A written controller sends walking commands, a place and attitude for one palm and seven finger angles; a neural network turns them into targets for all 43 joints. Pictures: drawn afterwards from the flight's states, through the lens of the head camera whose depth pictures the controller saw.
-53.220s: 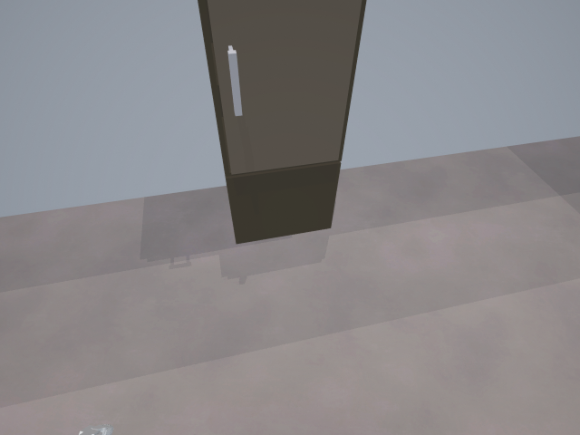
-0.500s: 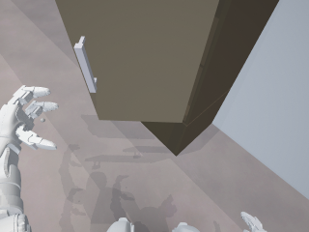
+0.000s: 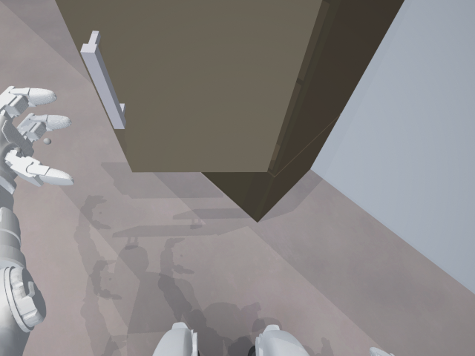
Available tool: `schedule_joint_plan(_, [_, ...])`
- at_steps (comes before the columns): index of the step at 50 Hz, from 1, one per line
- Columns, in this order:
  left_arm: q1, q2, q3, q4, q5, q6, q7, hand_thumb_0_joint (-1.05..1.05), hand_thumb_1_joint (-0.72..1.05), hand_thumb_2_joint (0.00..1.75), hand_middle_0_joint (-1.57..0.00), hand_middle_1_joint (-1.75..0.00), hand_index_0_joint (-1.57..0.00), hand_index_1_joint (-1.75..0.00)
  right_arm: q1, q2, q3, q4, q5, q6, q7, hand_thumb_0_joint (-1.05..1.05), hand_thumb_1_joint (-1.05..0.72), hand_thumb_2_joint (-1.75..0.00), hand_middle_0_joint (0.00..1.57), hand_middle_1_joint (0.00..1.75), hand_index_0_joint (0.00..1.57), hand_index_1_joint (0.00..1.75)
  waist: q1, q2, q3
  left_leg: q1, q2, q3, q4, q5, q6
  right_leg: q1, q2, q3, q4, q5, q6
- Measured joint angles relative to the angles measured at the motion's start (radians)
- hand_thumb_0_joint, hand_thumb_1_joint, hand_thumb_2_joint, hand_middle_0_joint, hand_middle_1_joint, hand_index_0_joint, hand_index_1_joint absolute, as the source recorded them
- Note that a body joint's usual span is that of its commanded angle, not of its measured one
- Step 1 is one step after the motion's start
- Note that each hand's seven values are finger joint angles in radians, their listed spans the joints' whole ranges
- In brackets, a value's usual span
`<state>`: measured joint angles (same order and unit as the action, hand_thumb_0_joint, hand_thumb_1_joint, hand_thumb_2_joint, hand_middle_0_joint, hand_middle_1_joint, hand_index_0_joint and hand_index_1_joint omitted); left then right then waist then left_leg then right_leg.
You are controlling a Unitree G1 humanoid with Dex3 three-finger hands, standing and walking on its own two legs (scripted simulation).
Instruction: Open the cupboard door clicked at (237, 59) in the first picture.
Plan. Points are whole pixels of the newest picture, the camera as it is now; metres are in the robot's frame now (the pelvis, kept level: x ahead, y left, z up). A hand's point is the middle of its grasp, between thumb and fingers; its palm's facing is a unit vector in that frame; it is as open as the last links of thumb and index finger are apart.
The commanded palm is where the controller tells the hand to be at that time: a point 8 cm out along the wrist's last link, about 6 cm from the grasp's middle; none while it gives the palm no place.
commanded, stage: move the hooked fingers beside the handle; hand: left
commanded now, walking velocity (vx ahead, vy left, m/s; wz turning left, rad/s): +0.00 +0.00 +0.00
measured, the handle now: (108, 84) +0.58 +0.23 +0.07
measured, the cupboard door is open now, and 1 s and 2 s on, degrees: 46 46 46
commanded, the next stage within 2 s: slide the fingers in behind the handle in 1.42 s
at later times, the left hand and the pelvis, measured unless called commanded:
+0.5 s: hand (62, 107) +0.50 +0.29 +0.08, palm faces +0.02 -1.00 -0.02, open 14.0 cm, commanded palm +0.50 +0.33 +0.07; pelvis +0.00 +0.01 -0.01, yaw -1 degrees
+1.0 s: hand (58, 101) +0.52 +0.31 +0.07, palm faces +0.05 -1.00 -0.01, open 14.0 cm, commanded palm +0.51 +0.34 +0.07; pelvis +0.01 +0.01 -0.01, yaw -2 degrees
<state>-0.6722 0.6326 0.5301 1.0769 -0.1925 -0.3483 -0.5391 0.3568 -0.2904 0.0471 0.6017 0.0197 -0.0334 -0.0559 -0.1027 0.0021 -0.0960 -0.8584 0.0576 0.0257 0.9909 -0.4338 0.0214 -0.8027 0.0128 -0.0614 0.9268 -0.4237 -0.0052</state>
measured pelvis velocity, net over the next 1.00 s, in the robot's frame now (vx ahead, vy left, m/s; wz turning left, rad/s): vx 0.01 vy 0.01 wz -0.04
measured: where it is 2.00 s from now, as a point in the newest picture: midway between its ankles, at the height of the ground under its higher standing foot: outside the picture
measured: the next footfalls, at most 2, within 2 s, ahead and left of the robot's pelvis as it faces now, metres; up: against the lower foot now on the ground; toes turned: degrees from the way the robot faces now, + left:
none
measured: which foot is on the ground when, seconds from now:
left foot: down 0.00-1.00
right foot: down 0.00-1.00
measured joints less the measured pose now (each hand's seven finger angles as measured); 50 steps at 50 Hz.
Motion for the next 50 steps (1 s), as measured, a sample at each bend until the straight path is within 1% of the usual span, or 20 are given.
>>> schedule_joint_plan(7, [-0.072, 0.048, 0.004, 0.07, 0.019, 0.005, -0.009, -0.01, -0.5, 0.3, -0.3, -1.2, -0.3, -1.2, 0.013, -0.006, 0.005, 0.001, -0.001, 0.033, 0.003, 0.0, -0.9, -0.9, 0.2, 0.3, 0.2, 0.3, -0.014, -0.001, 0.0, -0.038, 0.003, -0.002, 0.021, -0.006, 0.003, -0.034, 0.003, -0.001, 0.012, -0.002, 0.003])
schedule_joint_plan(10, [-0.111, 0.07, -0.004, 0.093, 0.034, 0.01, -0.001, -0.01, -0.5, 0.3, -0.3, -1.2, -0.3, -1.2, 0.017, -0.008, 0.007, 0.004, -0.004, 0.041, 0.002, 0.0, -0.9, -0.9, 0.2, 0.3, 0.2, 0.3, -0.025, -0.001, 0.005, -0.061, 0.003, -0.007, 0.033, -0.008, 0.004, -0.053, 0.003, -0.006, 0.019, -0.002, 0.004])
schedule_joint_plan(14, [-0.156, 0.083, -0.007, 0.104, 0.048, 0.004, 0.009, -0.01, -0.5, 0.3, -0.3, -1.2, -0.3, -1.2, 0.024, -0.01, 0.006, 0.013, -0.009, 0.052, 0.003, 0.0, -0.9, -0.9, 0.2, 0.3, 0.2, 0.3, -0.036, -0.001, 0.007, -0.087, 0.004, -0.01, 0.044, -0.01, 0.005, -0.075, 0.004, -0.008, 0.025, -0.002, 0.005])
schedule_joint_plan(16, [-0.182, 0.094, -0.003, 0.124, 0.054, 0.01, 0.012, -0.01, -0.5, 0.3, -0.3, -1.2, -0.3, -1.2, 0.026, -0.011, 0.01, 0.016, -0.011, 0.06, 0.002, 0.0, -0.9, -0.9, 0.2, 0.3, 0.2, 0.3, -0.044, -0.001, 0.008, -0.097, 0.005, -0.01, 0.048, -0.012, 0.006, -0.085, 0.005, -0.008, 0.027, -0.002, 0.006])
schedule_joint_plan(22, [-0.238, 0.139, 0.01, 0.157, 0.091, 0.029, 0.033, -0.01, -0.5, 0.3, -0.3, -1.2, -0.3, -1.2, 0.038, -0.011, 0.017, 0.005, -0.018, 0.078, 0.005, 0.0, -0.9, -0.9, 0.2, 0.3, 0.2, 0.3, -0.073, 0.002, 0.012, -0.127, 0.01, -0.01, 0.058, -0.016, 0.008, -0.113, 0.01, -0.007, 0.03, 0.0, 0.008])
schedule_joint_plan(28, [-0.303, 0.181, 0.008, 0.196, 0.112, 0.039, 0.045, -0.01, -0.5, 0.3, -0.3, -1.2, -0.3, -1.2, 0.053, -0.009, 0.028, 0.003, -0.019, 0.095, 0.008, 0.0, -0.9, -0.9, 0.2, 0.3, 0.2, 0.3, -0.093, 0.008, 0.017, -0.154, 0.014, -0.013, 0.069, -0.021, 0.01, -0.136, 0.014, -0.009, 0.031, -0.001, 0.01])
schedule_joint_plan(34, [-0.348, 0.226, 0.024, 0.217, 0.134, 0.055, 0.047, -0.01, -0.5, 0.3, -0.3, -1.2, -0.3, -1.2, 0.063, -0.007, 0.034, -0.004, -0.025, 0.108, 0.011, 0.0, -0.9, -0.9, 0.2, 0.3, 0.2, 0.3, -0.113, 0.014, 0.018, -0.183, 0.019, -0.013, 0.079, -0.028, 0.011, -0.162, 0.019, -0.008, 0.034, -0.002, 0.011])
schedule_joint_plan(39, [-0.32, 0.23, 0.045, 0.193, 0.13, 0.062, 0.035, -0.01, -0.5, 0.3, -0.3, -1.2, -0.3, -1.2, 0.074, -0.002, 0.031, -0.013, -0.028, 0.121, 0.019, 0.0, -0.9, -0.9, 0.2, 0.3, 0.2, 0.3, -0.114, 0.017, 0.017, -0.184, 0.024, -0.007, 0.075, -0.032, 0.012, -0.166, 0.023, -0.001, 0.027, -0.001, 0.013])
schedule_joint_plan(43, [-0.284, 0.217, 0.061, 0.177, 0.122, 0.06, 0.03, -0.01, -0.5, 0.3, -0.3, -1.2, -0.3, -1.2, 0.079, 0.002, 0.028, -0.016, -0.028, 0.127, 0.027, 0.0, -0.9, -0.9, 0.2, 0.3, 0.2, 0.3, -0.107, 0.015, 0.015, -0.174, 0.026, -0.004, 0.069, -0.035, 0.013, -0.156, 0.026, 0.002, 0.018, -0.001, 0.014])
schedule_joint_plan(47, [-0.265, 0.208, 0.072, 0.161, 0.124, 0.053, 0.035, -0.01, -0.5, 0.3, -0.3, -1.2, -0.3, -1.2, 0.074, 0.003, 0.026, -0.014, -0.028, 0.127, 0.03, 0.0, -0.9, -0.9, 0.2, 0.3, 0.2, 0.3, -0.102, 0.011, 0.012, -0.17, 0.027, -0.009, 0.071, -0.039, 0.012, -0.148, 0.027, -0.002, 0.015, -0.004, 0.014])
schedule_joint_plan(50, [-0.256, 0.204, 0.068, 0.151, 0.115, 0.045, 0.034, -0.01, -0.5, 0.3, -0.3, -1.2, -0.3, -1.2, 0.065, 0.003, 0.022, -0.011, -0.028, 0.126, 0.031, 0.0, -0.9, -0.9, 0.2, 0.3, 0.2, 0.3, -0.098, 0.009, 0.011, -0.164, 0.026, -0.014, 0.071, -0.041, 0.012, -0.138, 0.028, -0.007, 0.012, -0.005, 0.013])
